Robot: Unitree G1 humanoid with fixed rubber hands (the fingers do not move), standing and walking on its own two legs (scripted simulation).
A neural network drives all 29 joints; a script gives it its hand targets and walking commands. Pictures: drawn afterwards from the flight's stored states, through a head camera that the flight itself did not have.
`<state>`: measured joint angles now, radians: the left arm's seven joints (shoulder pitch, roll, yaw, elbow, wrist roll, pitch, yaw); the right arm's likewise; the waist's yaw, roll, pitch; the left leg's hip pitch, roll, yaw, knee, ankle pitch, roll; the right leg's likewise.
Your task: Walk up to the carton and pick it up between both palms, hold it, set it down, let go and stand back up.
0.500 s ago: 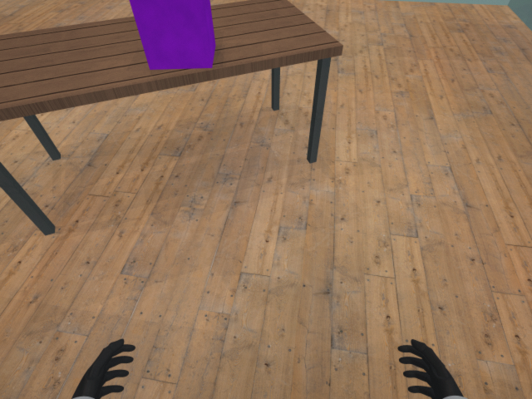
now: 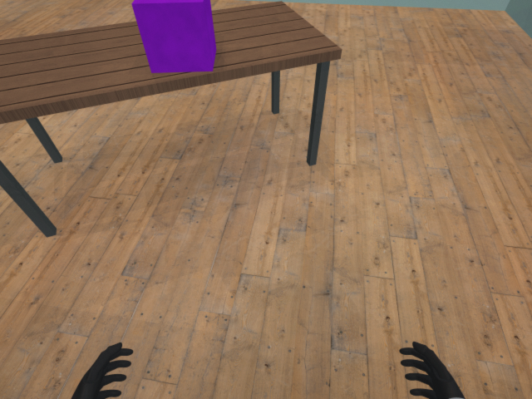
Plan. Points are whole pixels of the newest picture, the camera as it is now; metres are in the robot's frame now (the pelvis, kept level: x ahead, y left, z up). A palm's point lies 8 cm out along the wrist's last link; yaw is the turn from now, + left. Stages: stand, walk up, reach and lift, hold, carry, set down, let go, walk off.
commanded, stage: stand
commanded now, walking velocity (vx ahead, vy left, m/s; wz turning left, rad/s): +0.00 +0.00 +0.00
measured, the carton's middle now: (179, 29) +1.29 +0.33 +0.02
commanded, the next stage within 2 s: walk up in 0.20 s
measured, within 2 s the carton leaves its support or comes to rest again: neither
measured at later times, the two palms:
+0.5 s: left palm out of the picture +0.12 +0.29 -0.07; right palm out of the picture +0.12 -0.25 -0.08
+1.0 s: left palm out of the picture +0.15 +0.41 -0.06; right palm (432, 386) +0.15 -0.22 -0.05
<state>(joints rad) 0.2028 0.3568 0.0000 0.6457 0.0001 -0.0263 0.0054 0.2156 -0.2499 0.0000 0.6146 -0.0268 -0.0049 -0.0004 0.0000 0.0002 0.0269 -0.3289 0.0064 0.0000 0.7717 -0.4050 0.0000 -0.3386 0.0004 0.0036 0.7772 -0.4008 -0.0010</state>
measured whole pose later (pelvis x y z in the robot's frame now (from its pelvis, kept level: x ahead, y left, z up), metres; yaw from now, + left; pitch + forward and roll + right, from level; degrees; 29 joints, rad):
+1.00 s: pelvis +0.08 +0.08 +0.02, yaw +8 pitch -5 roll +0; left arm 0.27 0.51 0.00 0.69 0.00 -0.03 -0.06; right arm 0.46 -0.38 -0.01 0.68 -0.01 -0.08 0.05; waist -0.03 -0.07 0.03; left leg -0.24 -0.09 0.00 0.58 -0.26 0.06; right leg -0.58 -0.06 0.01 1.04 -0.25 -0.01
